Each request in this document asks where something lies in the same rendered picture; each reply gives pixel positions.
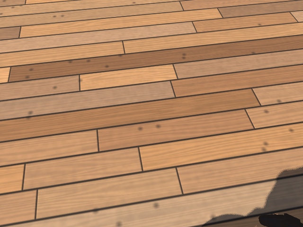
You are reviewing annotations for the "right robot hand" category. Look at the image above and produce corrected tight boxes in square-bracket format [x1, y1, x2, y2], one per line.
[258, 213, 303, 227]

